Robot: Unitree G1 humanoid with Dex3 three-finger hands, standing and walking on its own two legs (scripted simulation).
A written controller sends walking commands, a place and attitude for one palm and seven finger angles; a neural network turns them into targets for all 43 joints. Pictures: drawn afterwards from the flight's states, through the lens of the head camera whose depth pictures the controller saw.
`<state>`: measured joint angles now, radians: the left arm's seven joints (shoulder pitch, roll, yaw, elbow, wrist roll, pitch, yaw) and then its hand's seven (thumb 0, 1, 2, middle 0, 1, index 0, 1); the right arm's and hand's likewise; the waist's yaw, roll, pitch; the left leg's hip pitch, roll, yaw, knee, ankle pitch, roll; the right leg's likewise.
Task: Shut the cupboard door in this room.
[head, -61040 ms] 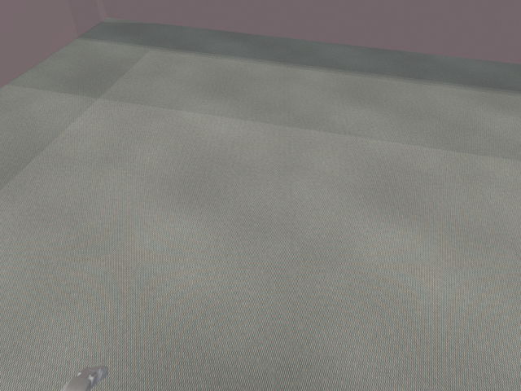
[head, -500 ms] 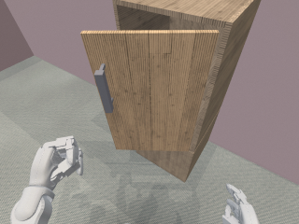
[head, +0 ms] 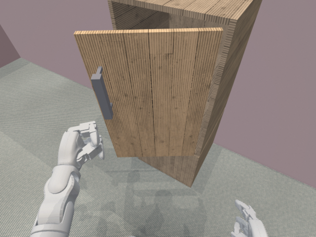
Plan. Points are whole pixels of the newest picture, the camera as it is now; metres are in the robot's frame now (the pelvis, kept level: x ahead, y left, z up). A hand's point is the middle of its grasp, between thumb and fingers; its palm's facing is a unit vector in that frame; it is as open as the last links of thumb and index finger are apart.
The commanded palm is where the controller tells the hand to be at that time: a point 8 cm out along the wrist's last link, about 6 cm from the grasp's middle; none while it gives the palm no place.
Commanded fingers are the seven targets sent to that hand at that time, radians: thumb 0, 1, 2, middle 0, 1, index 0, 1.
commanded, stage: bring the fist close to the handle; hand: left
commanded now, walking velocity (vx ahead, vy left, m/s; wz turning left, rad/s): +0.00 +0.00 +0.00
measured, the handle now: (104, 93) +0.49 +0.19 +0.10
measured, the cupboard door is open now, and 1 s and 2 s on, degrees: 32 32 17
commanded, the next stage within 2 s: push the door shut along its arc in 0.92 s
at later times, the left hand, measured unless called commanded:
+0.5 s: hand (104, 118) +0.37 +0.16 +0.11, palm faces +0.07 -1.00 -0.03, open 3.1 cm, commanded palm +0.35 +0.20 +0.10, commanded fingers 0.00 0.90 0.90 -1.30 -1.50 -1.30 -1.50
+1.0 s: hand (107, 119) +0.38 +0.16 +0.10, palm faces +0.07 -1.00 -0.01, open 3.1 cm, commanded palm +0.35 +0.20 +0.10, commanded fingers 0.00 0.90 0.90 -1.30 -1.50 -1.30 -1.50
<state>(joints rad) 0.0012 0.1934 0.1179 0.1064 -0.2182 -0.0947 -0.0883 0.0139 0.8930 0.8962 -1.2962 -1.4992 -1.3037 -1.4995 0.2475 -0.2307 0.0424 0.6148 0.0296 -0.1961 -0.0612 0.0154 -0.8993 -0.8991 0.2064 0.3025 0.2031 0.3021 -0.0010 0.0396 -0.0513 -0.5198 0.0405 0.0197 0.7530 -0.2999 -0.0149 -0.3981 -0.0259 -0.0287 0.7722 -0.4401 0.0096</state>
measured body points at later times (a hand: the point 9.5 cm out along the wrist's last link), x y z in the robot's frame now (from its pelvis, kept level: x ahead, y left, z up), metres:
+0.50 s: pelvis +0.00 -0.01 +0.00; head +0.02 -0.02 +0.45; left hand +0.36 +0.21 +0.12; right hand +0.14 -0.25 -0.10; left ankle +0.05 +0.13 -0.71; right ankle -0.03 -0.12 -0.71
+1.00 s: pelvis +0.00 +0.00 +0.00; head +0.03 -0.01 +0.45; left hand +0.37 +0.21 +0.11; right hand +0.12 -0.25 -0.11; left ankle +0.05 +0.13 -0.71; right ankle -0.03 -0.12 -0.71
